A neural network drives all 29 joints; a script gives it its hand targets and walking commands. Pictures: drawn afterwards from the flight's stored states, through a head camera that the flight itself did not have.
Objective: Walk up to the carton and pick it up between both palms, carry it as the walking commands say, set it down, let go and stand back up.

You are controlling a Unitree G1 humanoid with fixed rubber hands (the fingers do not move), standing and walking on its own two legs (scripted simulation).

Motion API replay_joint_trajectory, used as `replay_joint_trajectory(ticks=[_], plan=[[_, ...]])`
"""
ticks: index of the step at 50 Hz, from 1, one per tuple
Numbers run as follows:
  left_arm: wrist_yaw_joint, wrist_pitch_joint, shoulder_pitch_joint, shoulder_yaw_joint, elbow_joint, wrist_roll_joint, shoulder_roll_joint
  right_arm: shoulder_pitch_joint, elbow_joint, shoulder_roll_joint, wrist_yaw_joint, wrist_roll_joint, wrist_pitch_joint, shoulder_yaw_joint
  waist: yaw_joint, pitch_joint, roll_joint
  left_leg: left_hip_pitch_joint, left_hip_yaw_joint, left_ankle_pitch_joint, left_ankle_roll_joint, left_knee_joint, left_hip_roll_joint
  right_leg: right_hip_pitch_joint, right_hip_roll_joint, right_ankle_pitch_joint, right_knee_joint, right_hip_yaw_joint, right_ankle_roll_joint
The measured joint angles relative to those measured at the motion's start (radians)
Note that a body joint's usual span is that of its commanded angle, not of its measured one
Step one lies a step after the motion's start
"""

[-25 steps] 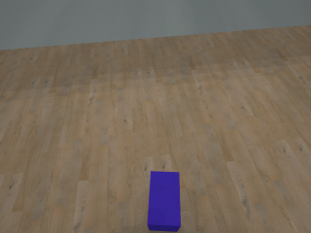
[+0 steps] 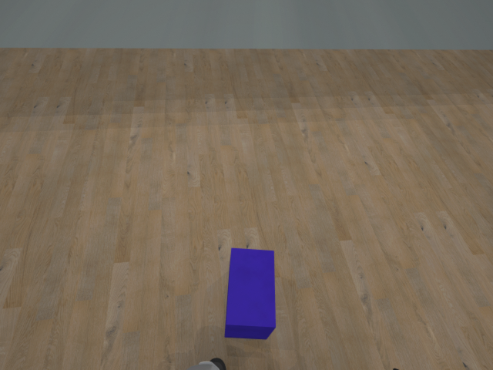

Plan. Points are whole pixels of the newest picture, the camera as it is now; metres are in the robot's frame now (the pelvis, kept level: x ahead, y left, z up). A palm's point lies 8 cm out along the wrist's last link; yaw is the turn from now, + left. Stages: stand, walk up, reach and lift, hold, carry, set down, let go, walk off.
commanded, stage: walk up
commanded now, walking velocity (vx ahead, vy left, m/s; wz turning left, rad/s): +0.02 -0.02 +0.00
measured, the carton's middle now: (249, 294) +0.43 -0.04 -0.66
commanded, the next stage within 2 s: stand in 1.92 s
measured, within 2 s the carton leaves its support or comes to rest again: neither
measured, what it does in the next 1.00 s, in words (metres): steps on the spot: right foot, then left foot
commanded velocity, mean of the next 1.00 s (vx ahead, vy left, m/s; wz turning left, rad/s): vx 0.05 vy -0.03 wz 0.00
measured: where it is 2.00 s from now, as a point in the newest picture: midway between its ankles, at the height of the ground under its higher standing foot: outside the picture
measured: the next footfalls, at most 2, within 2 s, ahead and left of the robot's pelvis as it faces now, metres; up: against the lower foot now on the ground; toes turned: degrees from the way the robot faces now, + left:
right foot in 0.10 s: -0.01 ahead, -0.12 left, +0.00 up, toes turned -4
left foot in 0.34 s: -0.05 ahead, +0.07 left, +0.00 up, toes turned +3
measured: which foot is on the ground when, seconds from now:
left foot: down 0.00-0.12, up 0.14-0.32, down 0.34-0.76, up 0.78-0.98, down 1.00-1.00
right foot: up 0.00-0.08, down 0.10-0.42, up 0.44-0.72, down 0.74-1.00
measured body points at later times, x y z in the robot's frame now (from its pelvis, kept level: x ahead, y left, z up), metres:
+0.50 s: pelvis -0.04 -0.02 +0.00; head -0.05 +0.01 +0.45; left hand +0.03 +0.23 -0.14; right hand +0.05 -0.27 -0.12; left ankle -0.09 +0.06 -0.74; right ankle -0.06 -0.12 -0.72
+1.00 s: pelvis +0.04 -0.06 -0.01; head +0.08 -0.05 +0.44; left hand +0.11 +0.20 -0.15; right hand +0.12 -0.30 -0.14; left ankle +0.03 +0.05 -0.74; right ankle +0.01 -0.17 -0.74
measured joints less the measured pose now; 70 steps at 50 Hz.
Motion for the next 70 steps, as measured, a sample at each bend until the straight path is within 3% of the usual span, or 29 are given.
replay_joint_trajectory(ticks=[5,6,10,14,17,19,22,29,35,38,40,44,48,51,53,58,62,64,67,68,70], plan=[[0.001,-0.022,0.002,0.0,0.007,0.0,0.0,0.0,0.0,0.0,0.005,0.0,0.01,0.0,0.0,-0.029,-0.002,-0.013,0.006,0.052,-0.013,-0.025,-0.048,0.112,0.001,0.036,-0.334,0.001,-0.023],[0.001,-0.024,0.002,0.0,0.014,0.0,-0.003,-0.004,0.0,0.0,0.007,0.0,0.014,0.0,-0.001,-0.031,0.004,-0.015,0.006,0.05,-0.022,-0.022,-0.052,0.117,-0.001,0.093,-0.361,-0.001,-0.035],[0.005,-0.021,0.019,0.0,0.021,0.014,-0.003,-0.004,0.001,0.012,0.025,0.0,0.03,0.0,0.0,-0.051,0.009,-0.034,0.006,-0.15,-0.054,0.155,-0.052,0.118,-0.008,0.19,-0.36,0.0,-0.056],[0.014,-0.045,0.019,0.0,0.021,0.016,-0.004,0.005,0.009,0.011,0.036,0.0,0.032,0.0,-0.001,-0.088,0.01,0.024,0.004,-0.171,-0.059,0.31,-0.045,0.116,-0.01,0.193,-0.36,-0.002,-0.056],[0.016,-0.059,0.019,0.0,0.021,0.016,-0.004,0.007,0.014,0.011,0.037,0.0,0.031,0.0,-0.002,-0.109,0.013,0.147,0.002,-0.202,-0.059,0.242,-0.028,0.115,0.01,0.194,-0.361,-0.003,-0.058],[0.016,-0.065,0.019,0.0,0.021,0.016,-0.004,0.007,0.014,0.011,0.037,0.0,0.03,0.0,-0.003,-0.111,0.014,0.241,-0.002,-0.287,-0.052,0.093,-0.021,0.115,0.023,0.195,-0.361,-0.003,-0.057],[0.012,-0.069,0.017,0.0,0.022,0.016,-0.004,0.014,0.016,0.017,0.029,0.0,0.02,0.0,-0.001,-0.099,-0.013,0.255,0.0,-0.263,-0.039,0.055,-0.039,0.117,0.006,0.19,-0.358,-0.001,-0.049],[-0.029,-0.053,0.018,0.0,0.022,0.016,-0.002,0.098,0.016,0.017,0.02,0.0,0.001,0.0,-0.001,-0.081,-0.012,0.34,-0.001,-0.232,-0.031,-0.051,-0.01,0.035,-0.018,0.144,-0.107,-0.001,-0.007],[-0.034,-0.076,0.017,0.0,0.022,0.015,-0.002,0.131,0.018,0.017,0.019,0.0,-0.018,0.0,0.0,-0.037,-0.013,0.374,0.001,-0.249,-0.069,-0.08,0.0,0.028,-0.064,0.149,-0.194,0.0,-0.004],[-0.015,-0.1,0.017,0.0,0.022,0.014,-0.004,0.127,0.019,0.016,0.014,0.0,-0.018,0.0,0.0,-0.037,-0.01,0.316,0.002,-0.29,-0.083,0.003,-0.008,0.033,-0.068,0.309,-0.343,-0.001,-0.008],[-0.004,-0.105,0.017,0.0,0.023,0.014,-0.009,0.112,0.019,0.015,0.011,0.0,-0.017,0.0,0.001,-0.035,0.005,0.243,-0.003,-0.328,-0.083,0.141,-0.004,0.034,-0.062,0.213,-0.338,-0.002,-0.018],[0.013,-0.111,0.017,0.0,0.024,0.014,-0.013,0.083,0.018,0.017,0.01,0.0,-0.017,0.0,0.0,-0.049,0.018,0.123,-0.01,-0.366,-0.083,0.292,-0.007,0.035,-0.054,0.194,-0.341,-0.003,-0.027],[0.023,-0.099,0.017,0.0,0.025,0.014,-0.014,0.047,0.018,0.016,0.011,0.0,-0.017,0.0,-0.001,-0.053,0.019,0.082,-0.011,-0.361,-0.083,0.214,-0.006,0.051,-0.046,0.179,-0.344,-0.004,-0.024],[0.023,-0.083,0.017,0.0,0.025,0.014,-0.014,0.038,0.018,0.018,0.011,0.0,-0.017,0.0,-0.001,-0.064,0.014,0.107,-0.011,-0.174,-0.078,0.092,-0.004,0.068,-0.035,0.171,-0.344,-0.003,-0.012],[0.023,-0.074,0.013,0.0,0.025,0.011,-0.014,0.033,0.019,0.018,0.01,0.0,-0.017,0.0,-0.001,-0.063,0.004,0.119,-0.01,-0.196,-0.063,0.102,-0.009,0.069,-0.04,0.171,-0.314,-0.004,-0.01],[0.024,-0.026,0.008,0.0,0.025,0.004,-0.011,0.029,0.019,0.017,0.0,0.0,-0.011,0.0,-0.001,-0.03,0.004,0.152,-0.012,-0.225,-0.05,0.116,0.021,0.017,0.007,-0.019,0.0,-0.005,-0.009],[0.015,-0.008,-0.003,0.0,0.024,0.004,-0.011,0.028,0.019,0.017,-0.005,0.0,0.006,0.0,-0.001,-0.012,0.004,0.129,-0.012,-0.208,-0.051,0.115,0.019,0.013,0.018,-0.023,0.035,-0.003,-0.009],[0.011,-0.013,-0.004,0.0,0.024,0.004,-0.011,0.028,0.018,0.017,-0.005,0.0,0.012,0.0,0.0,-0.011,0.003,0.104,-0.011,-0.194,-0.054,0.112,0.009,0.02,0.012,-0.022,-0.021,-0.002,-0.009],[0.012,-0.037,-0.004,0.0,0.023,0.004,-0.01,0.028,0.018,0.017,-0.003,0.0,0.013,0.0,0.001,-0.011,-0.002,0.079,-0.007,-0.177,-0.062,0.11,-0.018,0.096,-0.006,0.086,-0.297,0.0,-0.009],[0.015,-0.047,-0.004,0.0,0.024,0.004,-0.014,0.025,0.018,0.017,-0.002,0.0,0.013,0.0,-0.001,-0.006,0.003,0.078,-0.006,-0.173,-0.065,0.111,-0.025,0.106,-0.012,0.16,-0.335,-0.003,-0.027],[0.018,-0.058,-0.004,0.0,0.03,0.004,-0.025,0.024,0.018,0.018,0.001,0.0,0.014,0.0,-0.001,-0.01,0.026,0.084,-0.01,-0.208,-0.066,0.112,-0.02,0.108,-0.004,0.166,-0.336,-0.005,-0.056]])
